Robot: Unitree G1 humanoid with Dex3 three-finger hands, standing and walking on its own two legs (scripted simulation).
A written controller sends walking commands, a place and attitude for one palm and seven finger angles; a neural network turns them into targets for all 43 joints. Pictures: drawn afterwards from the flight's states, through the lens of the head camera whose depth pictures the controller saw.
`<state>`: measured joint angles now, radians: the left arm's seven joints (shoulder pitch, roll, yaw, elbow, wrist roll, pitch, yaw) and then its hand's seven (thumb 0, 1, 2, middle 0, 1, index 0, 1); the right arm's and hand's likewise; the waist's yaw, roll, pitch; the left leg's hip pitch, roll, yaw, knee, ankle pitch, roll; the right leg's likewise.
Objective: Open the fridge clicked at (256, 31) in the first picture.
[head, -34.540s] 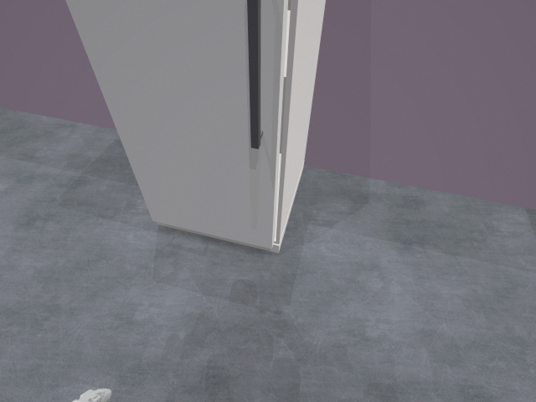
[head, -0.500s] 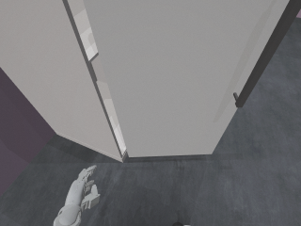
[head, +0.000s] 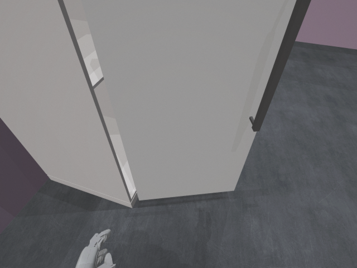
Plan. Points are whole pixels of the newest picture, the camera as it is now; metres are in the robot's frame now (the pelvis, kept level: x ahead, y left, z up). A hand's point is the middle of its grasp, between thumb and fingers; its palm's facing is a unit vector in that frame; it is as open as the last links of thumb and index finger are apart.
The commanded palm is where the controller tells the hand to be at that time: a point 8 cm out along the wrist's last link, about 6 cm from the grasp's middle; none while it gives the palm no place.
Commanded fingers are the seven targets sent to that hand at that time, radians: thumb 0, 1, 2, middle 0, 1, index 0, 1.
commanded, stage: stop stepping back and stand still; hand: right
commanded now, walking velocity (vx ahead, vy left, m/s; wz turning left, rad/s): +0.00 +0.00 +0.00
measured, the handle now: (273, 69) +0.65 -0.23 +0.14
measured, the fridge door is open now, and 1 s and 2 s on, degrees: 65 65 65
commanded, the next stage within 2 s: let the arm hang, fingers relaxed in 0.08 s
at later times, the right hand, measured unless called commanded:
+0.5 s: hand out of the picture +0.08 -0.16 -0.18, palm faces +0.02 +0.98 -0.18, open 6.9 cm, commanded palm none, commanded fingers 0.00 -0.90 -0.90 0.20 0.30 0.20 0.30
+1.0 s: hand out of the picture +0.03 -0.16 -0.17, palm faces +0.00 +0.98 -0.20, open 7.3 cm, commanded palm none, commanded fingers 0.00 -0.90 -0.90 0.20 0.30 0.20 0.30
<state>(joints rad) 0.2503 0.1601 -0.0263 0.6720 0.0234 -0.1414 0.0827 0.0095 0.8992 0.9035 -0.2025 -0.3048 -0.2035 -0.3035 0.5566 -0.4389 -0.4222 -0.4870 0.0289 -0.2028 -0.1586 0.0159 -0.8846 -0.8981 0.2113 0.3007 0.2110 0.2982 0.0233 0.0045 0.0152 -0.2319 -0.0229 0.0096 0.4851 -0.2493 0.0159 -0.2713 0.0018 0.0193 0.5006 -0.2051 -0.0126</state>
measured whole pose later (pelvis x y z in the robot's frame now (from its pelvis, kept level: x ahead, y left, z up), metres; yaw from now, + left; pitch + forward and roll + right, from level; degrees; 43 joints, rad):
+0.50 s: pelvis +0.01 +0.01 -0.01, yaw -1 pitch -1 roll +0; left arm 0.17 0.23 0.01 0.94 0.03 0.02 0.02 0.00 0.90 0.90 -0.20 -0.30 -0.20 -0.30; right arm 0.23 -0.17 -0.03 0.92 -0.02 0.04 -0.04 -0.02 -1.00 -0.90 0.21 0.30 0.21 0.30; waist 0.02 0.04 0.09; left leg -0.27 -0.02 0.02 0.57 -0.29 0.03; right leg -0.30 0.01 0.03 0.55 -0.24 0.01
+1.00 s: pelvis +0.01 +0.01 +0.00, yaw +1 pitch -1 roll +0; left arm 0.28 0.12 0.01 1.12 0.03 0.01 0.03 0.00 0.90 0.90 -0.20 -0.30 -0.20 -0.30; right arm 0.23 -0.15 -0.02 1.11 -0.02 0.01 -0.04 0.01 -0.92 -0.90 0.20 0.30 0.20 0.30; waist 0.01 -0.01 0.05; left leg -0.21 -0.03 0.00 0.45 -0.22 0.03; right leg -0.24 -0.01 0.01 0.45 -0.20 0.01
